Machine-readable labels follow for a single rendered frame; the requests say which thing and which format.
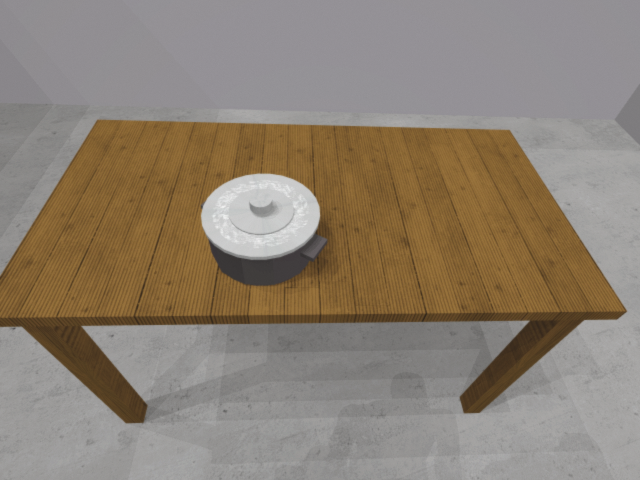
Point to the table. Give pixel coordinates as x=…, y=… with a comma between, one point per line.
x=423, y=225

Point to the lid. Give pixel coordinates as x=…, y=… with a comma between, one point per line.
x=232, y=227

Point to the knob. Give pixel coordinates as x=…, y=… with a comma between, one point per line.
x=260, y=203

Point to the pot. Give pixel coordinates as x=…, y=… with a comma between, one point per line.
x=270, y=271

